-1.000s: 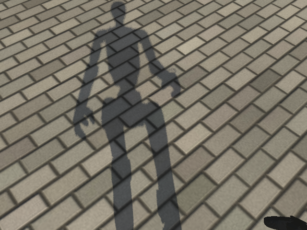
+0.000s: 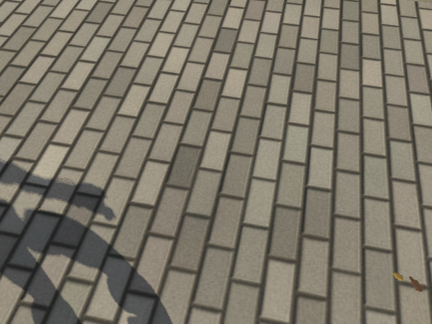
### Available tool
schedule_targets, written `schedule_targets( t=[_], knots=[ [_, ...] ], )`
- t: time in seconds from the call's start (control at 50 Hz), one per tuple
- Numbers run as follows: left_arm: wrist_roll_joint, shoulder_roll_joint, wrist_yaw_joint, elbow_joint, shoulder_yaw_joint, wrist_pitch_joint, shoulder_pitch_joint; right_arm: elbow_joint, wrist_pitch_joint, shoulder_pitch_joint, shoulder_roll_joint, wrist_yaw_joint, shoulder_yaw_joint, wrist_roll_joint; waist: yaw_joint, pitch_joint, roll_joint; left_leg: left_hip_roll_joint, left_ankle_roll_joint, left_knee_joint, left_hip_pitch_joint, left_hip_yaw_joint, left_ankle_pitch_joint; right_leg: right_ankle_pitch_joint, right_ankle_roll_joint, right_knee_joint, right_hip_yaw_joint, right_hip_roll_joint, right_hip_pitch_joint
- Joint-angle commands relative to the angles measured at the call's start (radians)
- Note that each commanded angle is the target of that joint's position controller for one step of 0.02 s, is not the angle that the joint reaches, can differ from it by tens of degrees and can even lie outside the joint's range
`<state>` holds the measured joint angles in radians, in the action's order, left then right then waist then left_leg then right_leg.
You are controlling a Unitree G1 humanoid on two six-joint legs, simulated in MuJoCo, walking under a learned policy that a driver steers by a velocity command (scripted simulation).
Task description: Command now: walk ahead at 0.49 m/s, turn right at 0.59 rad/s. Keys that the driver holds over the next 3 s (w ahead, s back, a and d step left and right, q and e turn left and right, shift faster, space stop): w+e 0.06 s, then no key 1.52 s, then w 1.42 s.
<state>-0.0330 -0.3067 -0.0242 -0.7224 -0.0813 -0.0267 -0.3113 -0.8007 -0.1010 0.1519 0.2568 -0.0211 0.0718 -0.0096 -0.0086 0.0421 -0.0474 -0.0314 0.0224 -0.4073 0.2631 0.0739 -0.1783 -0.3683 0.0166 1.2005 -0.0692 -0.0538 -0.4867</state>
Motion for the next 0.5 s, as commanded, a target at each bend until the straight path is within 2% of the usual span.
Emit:
schedule_targets(
  t=[0.02, 0.06, 0.12, 0.14, 0.18, 0.22, 0.24, 0.26, 0.28, 0.3, 0.32, 0.34, 0.36, 0.38, 0.4, 0.42, 0.44, 0.46, 0.5],
  knots=[
    [0.000, -0.033, 0.009, 0.094, -0.011, 0.002, -0.002, 0.023, -0.022, 0.002, 0.104, 0.007, 0.026, 0.007, 0.004, -0.028, 0.142, 0.298, 0.183, 0.245, -0.134, -0.240, 0.131, 0.046, 0.000, -0.046, -0.045, -0.098, -0.177],
    [0.009, -0.026, 0.015, 0.124, -0.004, 0.004, 0.050, 0.011, -0.025, 0.007, 0.137, 0.009, 0.034, 0.012, 0.007, -0.008, 0.118, 0.310, 0.195, 0.268, -0.138, -0.179, 0.201, 0.112, -0.011, -0.137, -0.036, -0.103, -0.217],
    [0.022, -0.008, 0.033, 0.148, 0.012, -0.013, 0.122, 0.006, -0.011, -0.013, 0.164, 0.013, 0.034, 0.015, 0.016, 0.009, 0.101, 0.249, 0.170, 0.238, -0.096, -0.029, 0.455, 0.283, -0.011, -0.371, 0.022, -0.062, -0.116],
    [0.024, -0.005, 0.041, 0.155, 0.015, -0.019, 0.152, 0.002, -0.005, -0.001, 0.172, 0.015, 0.033, 0.018, 0.029, 0.003, 0.100, 0.233, 0.158, 0.223, -0.095, 0.004, 0.505, 0.338, -0.008, -0.445, 0.052, -0.038, -0.071],
    [0.022, -0.013, 0.056, 0.175, 0.014, -0.024, 0.203, -0.015, 0.006, 0.045, 0.196, 0.017, 0.035, 0.029, 0.049, -0.020, 0.107, 0.243, 0.139, 0.187, -0.154, 0.013, 0.545, 0.387, 0.002, -0.541, 0.073, -0.008, -0.026],
    [0.027, -0.044, 0.065, 0.190, 0.003, -0.023, 0.209, -0.028, 0.017, 0.061, 0.224, 0.021, 0.040, 0.044, 0.033, -0.039, 0.122, 0.268, 0.117, 0.118, -0.219, 0.006, 0.581, 0.351, 0.029, -0.611, 0.072, 0.017, 0.014],
    [0.034, -0.067, 0.065, 0.184, -0.008, -0.023, 0.174, -0.031, 0.023, 0.058, 0.236, 0.023, 0.042, 0.050, 0.004, -0.064, 0.128, 0.266, 0.101, 0.051, -0.236, 0.011, 0.634, 0.341, 0.048, -0.651, 0.082, 0.040, 0.075],
    [0.040, -0.097, 0.062, 0.159, -0.025, -0.024, 0.089, -0.033, 0.029, 0.052, 0.231, 0.026, 0.039, 0.053, -0.048, -0.110, 0.111, 0.241, 0.076, -0.066, -0.227, 0.032, 0.655, 0.405, 0.073, -0.716, 0.096, 0.069, 0.204],
    [0.046, -0.151, 0.050, 0.139, -0.046, -0.020, 0.015, -0.036, 0.029, 0.083, 0.198, 0.027, 0.026, 0.039, -0.080, -0.162, 0.067, 0.192, 0.033, -0.228, -0.150, 0.065, 0.568, 0.591, 0.098, -0.738, 0.081, 0.062, 0.370],
    [0.067, -0.238, 0.028, 0.148, -0.057, -0.010, -0.054, -0.006, 0.026, 0.133, 0.132, 0.022, -0.003, -0.014, -0.071, -0.293, -0.136, 0.113, -0.028, -0.564, 0.092, 0.091, 0.046, 1.131, 0.193, -0.629, -0.179, -0.180, 0.663],
    [0.071, -0.201, 0.032, 0.174, -0.022, -0.010, 0.003, -0.029, 0.027, 0.256, 0.087, 0.005, -0.034, -0.002, -0.009, -0.504, -0.244, 0.028, -0.067, -0.834, 0.247, -0.059, -0.543, 1.224, 0.395, -0.674, -0.500, -0.408, 0.820],
    [0.057, -0.129, 0.046, 0.178, -0.007, -0.004, 0.011, -0.055, 0.041, 0.212, 0.188, -0.002, -0.007, 0.023, -0.055, -0.516, -0.078, 0.077, -0.070, -0.870, 0.235, -0.166, -0.516, 1.060, 0.361, -0.713, -0.430, -0.337, 0.728],
    [0.045, -0.108, 0.052, 0.168, 0.002, -0.005, 0.070, -0.026, 0.053, 0.126, 0.184, -0.001, -0.007, 0.044, -0.040, -0.371, -0.058, 0.104, -0.068, -0.848, 0.303, -0.141, -0.483, 0.932, 0.312, -0.736, -0.315, -0.279, 0.637],
    [0.037, -0.090, 0.055, 0.154, 0.009, -0.007, 0.121, -0.025, 0.066, 0.087, 0.160, 0.010, -0.011, 0.036, -0.017, -0.262, 0.000, 0.129, -0.073, -0.776, 0.316, -0.130, -0.438, 0.818, 0.269, -0.773, -0.254, -0.232, 0.505],
    [0.040, -0.081, 0.053, 0.150, 0.012, -0.008, 0.167, -0.031, 0.084, 0.084, 0.160, 0.024, -0.009, 0.027, 0.012, -0.209, -0.005, 0.147, -0.078, -0.703, 0.257, -0.133, -0.390, 0.723, 0.242, -0.812, -0.207, -0.203, 0.375],
    [0.052, -0.102, 0.051, 0.145, 0.005, -0.007, 0.203, -0.045, 0.101, 0.114, 0.151, 0.032, -0.010, 0.023, 0.044, -0.181, -0.031, 0.135, -0.088, -0.661, 0.159, -0.110, -0.329, 0.664, 0.229, -0.853, -0.162, -0.174, 0.248],
    [0.063, -0.104, 0.048, 0.142, 0.001, -0.009, 0.226, -0.058, 0.112, 0.141, 0.136, 0.040, -0.012, 0.019, 0.059, -0.176, -0.050, 0.122, -0.095, -0.614, 0.103, -0.096, -0.296, 0.620, 0.231, -0.878, -0.137, -0.161, 0.189],
    [0.066, -0.095, 0.045, 0.135, 0.003, -0.010, 0.240, -0.066, 0.118, 0.154, 0.124, 0.046, -0.014, 0.014, 0.066, -0.179, -0.060, 0.116, -0.099, -0.558, 0.066, -0.091, -0.280, 0.588, 0.235, -0.890, -0.118, -0.154, 0.160],
    [0.063, -0.076, 0.037, 0.115, 0.007, -0.012, 0.243, -0.065, 0.123, 0.124, 0.109, 0.054, -0.021, 0.006, 0.050, -0.187, -0.067, 0.115, -0.093, -0.438, 0.022, -0.093, -0.216, 0.462, 0.229, -0.901, -0.104, -0.146, 0.151]
  ],
)
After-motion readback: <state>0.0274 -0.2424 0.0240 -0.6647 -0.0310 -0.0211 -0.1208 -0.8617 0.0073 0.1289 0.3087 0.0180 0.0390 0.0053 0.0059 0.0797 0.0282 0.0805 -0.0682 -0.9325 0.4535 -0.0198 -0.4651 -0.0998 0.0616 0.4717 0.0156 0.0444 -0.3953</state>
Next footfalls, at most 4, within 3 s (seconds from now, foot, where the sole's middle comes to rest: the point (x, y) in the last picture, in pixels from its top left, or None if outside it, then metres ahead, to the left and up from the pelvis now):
0.28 right None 0.32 -0.15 -0.77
0.62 left None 0.31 0.10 -0.77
2.32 left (223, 235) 0.75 0.01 -0.77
2.86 right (296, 170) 1.03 -0.27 -0.77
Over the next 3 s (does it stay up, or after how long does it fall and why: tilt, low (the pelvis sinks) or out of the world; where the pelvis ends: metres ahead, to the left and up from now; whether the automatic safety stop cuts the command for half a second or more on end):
stays up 0.94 -0.17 0.00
